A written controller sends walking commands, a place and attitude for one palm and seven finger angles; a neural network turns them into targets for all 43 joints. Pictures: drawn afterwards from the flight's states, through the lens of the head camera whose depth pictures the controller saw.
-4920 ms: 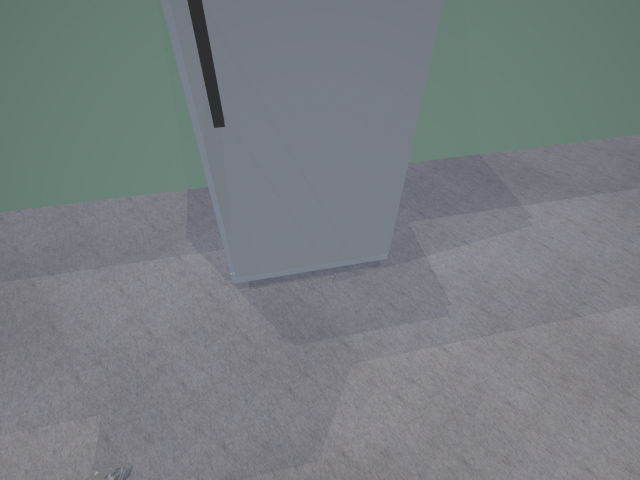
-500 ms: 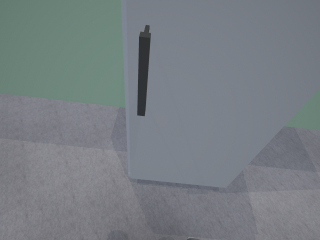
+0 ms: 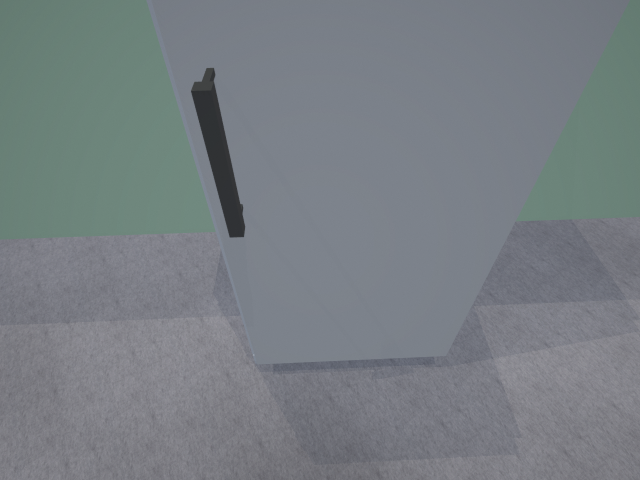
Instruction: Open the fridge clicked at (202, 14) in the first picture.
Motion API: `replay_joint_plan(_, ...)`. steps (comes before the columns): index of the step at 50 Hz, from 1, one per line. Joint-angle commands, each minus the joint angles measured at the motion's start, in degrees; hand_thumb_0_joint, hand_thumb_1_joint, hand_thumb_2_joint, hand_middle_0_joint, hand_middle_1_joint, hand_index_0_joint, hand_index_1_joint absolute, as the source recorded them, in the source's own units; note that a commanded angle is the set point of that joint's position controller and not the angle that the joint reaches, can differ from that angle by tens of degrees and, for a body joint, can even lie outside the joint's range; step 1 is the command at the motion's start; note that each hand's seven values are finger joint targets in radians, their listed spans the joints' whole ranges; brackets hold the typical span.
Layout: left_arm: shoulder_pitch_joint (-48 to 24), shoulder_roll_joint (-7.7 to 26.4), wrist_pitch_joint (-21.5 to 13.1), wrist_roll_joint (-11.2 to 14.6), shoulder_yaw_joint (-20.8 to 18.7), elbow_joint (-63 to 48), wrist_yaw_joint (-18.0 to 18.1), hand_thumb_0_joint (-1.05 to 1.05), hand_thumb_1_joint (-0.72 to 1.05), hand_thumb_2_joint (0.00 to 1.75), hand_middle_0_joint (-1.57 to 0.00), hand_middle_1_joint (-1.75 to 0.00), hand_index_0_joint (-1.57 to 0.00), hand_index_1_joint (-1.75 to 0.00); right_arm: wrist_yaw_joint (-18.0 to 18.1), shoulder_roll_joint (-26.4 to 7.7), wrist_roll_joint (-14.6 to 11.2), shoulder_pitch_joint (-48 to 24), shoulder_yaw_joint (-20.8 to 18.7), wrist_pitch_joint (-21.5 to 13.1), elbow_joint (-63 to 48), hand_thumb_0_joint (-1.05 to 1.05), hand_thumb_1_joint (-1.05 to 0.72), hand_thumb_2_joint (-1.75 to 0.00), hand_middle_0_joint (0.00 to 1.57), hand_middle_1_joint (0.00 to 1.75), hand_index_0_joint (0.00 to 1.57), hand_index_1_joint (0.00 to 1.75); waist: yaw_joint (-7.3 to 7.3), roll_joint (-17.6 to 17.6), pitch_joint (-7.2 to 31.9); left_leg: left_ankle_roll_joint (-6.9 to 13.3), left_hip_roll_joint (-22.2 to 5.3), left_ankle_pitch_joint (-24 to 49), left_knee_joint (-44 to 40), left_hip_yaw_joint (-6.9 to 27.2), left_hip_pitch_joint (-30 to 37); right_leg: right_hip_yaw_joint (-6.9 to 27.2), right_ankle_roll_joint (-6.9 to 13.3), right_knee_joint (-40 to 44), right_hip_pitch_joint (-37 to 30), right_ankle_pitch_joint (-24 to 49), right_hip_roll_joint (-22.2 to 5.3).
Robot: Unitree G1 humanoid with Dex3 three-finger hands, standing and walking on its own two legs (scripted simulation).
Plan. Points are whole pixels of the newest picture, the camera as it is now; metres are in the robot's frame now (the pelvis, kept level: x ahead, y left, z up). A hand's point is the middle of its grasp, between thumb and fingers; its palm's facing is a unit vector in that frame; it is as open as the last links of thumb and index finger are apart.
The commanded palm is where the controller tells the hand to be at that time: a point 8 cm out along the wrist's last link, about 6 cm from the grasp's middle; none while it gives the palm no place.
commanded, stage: come to a stop and stand still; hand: left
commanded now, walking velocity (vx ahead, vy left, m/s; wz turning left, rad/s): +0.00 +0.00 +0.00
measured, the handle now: (225, 161) +0.54 +0.16 +0.12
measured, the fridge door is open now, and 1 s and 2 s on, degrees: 0 0 0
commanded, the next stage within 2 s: look again from close up in 0.50 s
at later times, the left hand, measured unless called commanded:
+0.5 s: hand out of the picture -0.02 +0.11 -0.18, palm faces +0.08 -0.99 -0.14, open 7.4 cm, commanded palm none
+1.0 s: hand out of the picture +0.03 +0.20 -0.18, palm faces +0.01 -0.97 -0.22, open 7.4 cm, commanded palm none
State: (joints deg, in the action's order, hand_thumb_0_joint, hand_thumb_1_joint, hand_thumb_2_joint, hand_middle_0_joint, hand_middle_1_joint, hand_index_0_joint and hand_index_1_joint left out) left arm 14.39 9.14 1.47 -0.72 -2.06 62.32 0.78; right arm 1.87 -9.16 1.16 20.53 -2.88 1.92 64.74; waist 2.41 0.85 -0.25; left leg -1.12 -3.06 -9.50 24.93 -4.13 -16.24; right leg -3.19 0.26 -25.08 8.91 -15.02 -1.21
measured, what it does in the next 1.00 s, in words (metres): stands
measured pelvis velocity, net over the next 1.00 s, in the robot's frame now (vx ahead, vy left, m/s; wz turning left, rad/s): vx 0.00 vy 0.02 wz -0.02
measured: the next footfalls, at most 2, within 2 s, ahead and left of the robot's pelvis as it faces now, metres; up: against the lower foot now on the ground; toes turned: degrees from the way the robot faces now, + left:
none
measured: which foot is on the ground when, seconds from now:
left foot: down 0.00-1.00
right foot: down 0.00-1.00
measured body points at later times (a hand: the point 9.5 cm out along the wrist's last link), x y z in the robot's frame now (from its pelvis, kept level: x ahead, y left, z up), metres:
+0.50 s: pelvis +0.02 -0.04 +0.00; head +0.03 -0.04 +0.45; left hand -0.02 +0.16 -0.16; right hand +0.02 -0.26 -0.16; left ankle +0.03 +0.13 -0.74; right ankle -0.03 -0.11 -0.74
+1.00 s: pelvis +0.00 +0.02 +0.00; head +0.01 +0.02 +0.45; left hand +0.03 +0.25 -0.16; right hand +0.02 -0.21 -0.16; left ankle +0.01 +0.11 -0.74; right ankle -0.03 -0.11 -0.74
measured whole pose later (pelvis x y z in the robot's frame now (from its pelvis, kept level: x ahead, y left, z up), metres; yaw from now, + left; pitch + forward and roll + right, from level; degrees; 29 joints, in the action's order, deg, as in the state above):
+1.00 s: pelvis +0.00 +0.02 +0.00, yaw -1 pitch -1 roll +0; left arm 15.8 10.4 -0.1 -0.9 0.1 60.0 1.9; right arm 1.6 -9.7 1.3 16.3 0.4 -0.5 59.8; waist -0.2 0.1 -0.4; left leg 2.2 0.5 -15.3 29.6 -4.2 -13.6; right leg -2.0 -0.5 -29.6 10.2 -18.5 -1.8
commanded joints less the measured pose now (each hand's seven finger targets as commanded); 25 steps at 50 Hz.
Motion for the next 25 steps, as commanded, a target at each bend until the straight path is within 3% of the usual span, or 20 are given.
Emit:
replay_joint_plan(1, 2.72, 7.72, -1.73, -0.17, -0.71, -1.25, 1.32, 0.0, 0.9, 0.9, -0.2, -0.3, -0.2, -0.3, -0.85, -1.05, 0.31, -1.59, 0.38, -0.87, -3.46, 0.0, -0.9, -0.9, 0.2, 0.3, 0.2, 0.3, -2.34, -16.49, -8.25, 0.21, -1.08, -10.46, 7.06, 2.26, -4.3, 14.29, 4.84, 19.57, 10.01, -16.26, -13.1)
replay_joint_plan(2, 2.78, 5.75, -1.93, -0.09, -0.29, -0.73, 1.38, 0.0, 0.9, 0.9, -0.2, -0.3, -0.2, -0.3, -0.71, -1.63, 0.38, -1.32, 0.5, -0.8, -2.84, 0.0, -0.9, -0.9, 0.2, 0.3, 0.2, 0.3, -2.22, -15.98, -10.5, 0.38, -1.39, -8.7, 8.7, 2.66, -4.33, 13.12, 5.03, 18.75, 10.45, -11.71, -12.2)
replay_joint_plan(3, 2.58, 4.59, -2.08, 0.11, 0.12, -0.38, 1.41, 0.0, 0.9, 0.9, -0.2, -0.3, -0.2, -0.3, -0.57, -1.33, 0.33, 0.37, 0.7, -0.86, -1.88, 0.0, -0.9, -0.9, 0.2, 0.3, 0.2, 0.3, -1.44, -13.41, -10.28, 0.42, -1.67, -7.04, 8.8, 2.89, -3.73, 11.3, 5.38, 16.78, 9.0, -6.74, -11.18)
replay_joint_plan(5, 3.05, 3.94, -2.46, 0.31, 0.42, -0.24, 1.4, 0.0, 0.9, 0.9, -0.2, -0.3, -0.2, -0.3, -0.44, -0.3, 0.0, 2.1, 1.11, -1.37, -0.65, 0.0, -0.9, -0.9, 0.2, 0.3, 0.2, 0.3, -0.97, -7.04, -8.12, 0.03, -1.83, -4.17, 6.52, 2.52, -2.01, 8.28, 5.43, 12.14, 5.3, 4.97, -10.0)
replay_joint_plan(7, 3.92, 3.59, -2.7, 0.65, 0.69, 0.35, 1.36, 0.0, 0.9, 0.9, -0.2, -0.3, -0.2, -0.3, -0.03, -0.39, -0.08, 2.62, 1.41, -1.65, 0.07, 0.0, -0.9, -0.9, 0.2, 0.3, 0.2, 0.3, -1.01, -4.2, -6.17, -0.26, -2.2, 1.03, 3.01, 2.54, 1.46, 6.72, 4.41, 9.24, 4.35, 10.94, -8.93)
replay_joint_plan(9, 4.77, 3.01, -2.65, 0.8, 0.81, 0.78, 1.39, 0.0, 0.9, 0.9, -0.2, -0.3, -0.2, -0.3, 0.3, -1.14, -0.19, 2.67, 1.54, -2.02, 0.6, 0.0, -0.9, -0.9, 0.2, 0.3, 0.2, 0.3, -1.47, -2.72, -5.15, -0.07, -3.25, 7.16, 0.54, 3.6, 4.44, 5.59, 2.78, 7.93, 4.05, 11.89, -6.67)
replay_joint_plan(11, 5.1, 2.56, -2.5, 0.67, 0.86, 0.94, 1.55, 0.0, 0.9, 0.9, -0.2, -0.3, -0.2, -0.3, 0.59, -1.68, -0.24, 1.98, 1.5, -1.89, 0.68, 0.0, -0.9, -0.9, 0.2, 0.3, 0.2, 0.3, -1.59, -3.82, -6.11, -0.1, -4.02, 6.27, 0.07, 3.37, 5.78, 6.22, 1.98, 9.14, 5.43, 10.74, -6.09)
replay_joint_plan(13, 5.46, 3.61, -2.33, 0.7, 0.57, 1.67, 1.44, 0.0, 0.9, 0.9, -0.2, -0.3, -0.2, -0.3, 0.77, -1.62, -0.4, 1.04, 1.5, -1.96, 0.99, 0.0, -0.9, -0.9, 0.2, 0.3, 0.2, 0.3, -1.75, 0.25, -3.31, -0.13, -3.87, 8.72, -0.18, 3.11, 7.28, 5.33, 1.48, 7.16, 2.49, 16.22, -5.76)
replay_joint_plan(16, 6.48, 4.02, -2.44, 0.59, 0.41, 1.89, 1.59, 0.0, 0.9, 0.9, -0.2, -0.3, -0.2, -0.3, 0.89, -1.88, -0.6, -0.33, 1.32, -2.04, 0.62, 0.0, -0.9, -0.9, 0.2, 0.3, 0.2, 0.3, -2.06, -0.6, -0.98, -0.26, -3.79, 9.11, 0.11, 2.38, 7.65, 5.3, 0.89, 6.18, -0.55, 21.47, -5.73)
replay_joint_plan(23, 7.05, 3.0, -2.27, 0.3, 0.69, 2.61, 1.66, 0.0, 0.9, 0.9, -0.2, -0.3, -0.2, -0.3, 0.94, -1.93, -0.61, -2.3, 1.43, -1.65, 0.38, 0.0, -0.9, -0.9, 0.2, 0.3, 0.2, 0.3, -1.95, -2.04, -5.37, -0.17, -3.56, 5.55, -1.31, 2.44, 7.79, 5.58, 0.97, 8.77, 2.79, 13.56, -5.52)
replay_joint_plan(25, 7.49, 2.89, -2.36, 0.24, 0.69, 2.75, 1.68, 0.0, 0.9, 0.9, -0.2, -0.3, -0.2, -0.3, 0.98, -1.94, -0.6, -2.29, 1.43, -1.82, 0.39, 0.0, -0.9, -0.9, 0.2, 0.3, 0.2, 0.3, -1.96, -1.22, -4.12, 0.0, -3.67, 6.66, -1.37, 2.54, 8.37, 5.43, 0.94, 8.46, 1.8, 15.19, -5.52)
